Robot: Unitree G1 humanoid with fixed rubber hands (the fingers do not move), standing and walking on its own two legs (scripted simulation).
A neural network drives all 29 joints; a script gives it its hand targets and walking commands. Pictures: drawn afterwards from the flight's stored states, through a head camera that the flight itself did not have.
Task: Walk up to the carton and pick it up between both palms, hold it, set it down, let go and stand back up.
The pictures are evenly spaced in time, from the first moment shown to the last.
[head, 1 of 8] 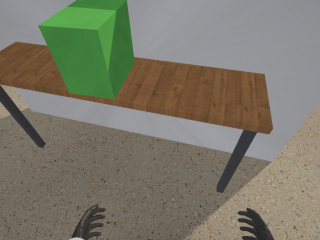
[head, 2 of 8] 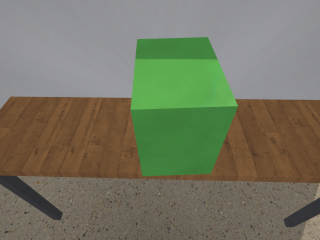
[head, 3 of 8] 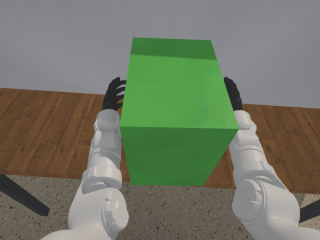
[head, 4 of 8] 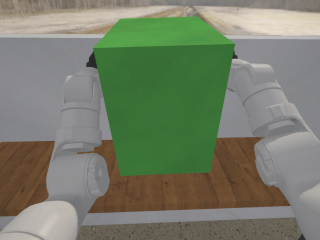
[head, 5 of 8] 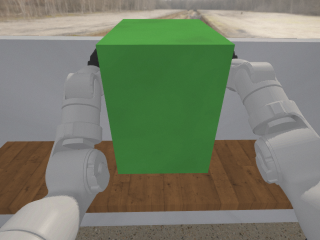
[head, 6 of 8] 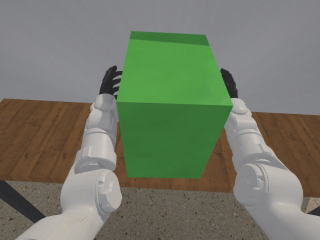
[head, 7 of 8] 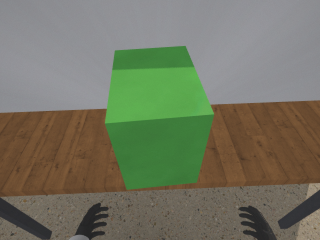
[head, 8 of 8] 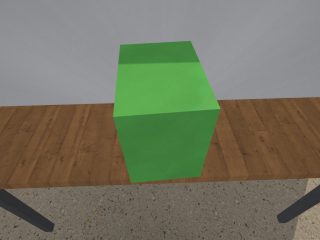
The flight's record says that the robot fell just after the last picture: no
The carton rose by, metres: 0.28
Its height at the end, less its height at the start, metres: +0.00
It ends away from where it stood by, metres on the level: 0.01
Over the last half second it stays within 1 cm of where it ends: yes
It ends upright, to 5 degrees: yes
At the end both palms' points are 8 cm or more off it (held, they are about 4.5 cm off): yes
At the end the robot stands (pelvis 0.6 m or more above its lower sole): yes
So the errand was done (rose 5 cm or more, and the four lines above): yes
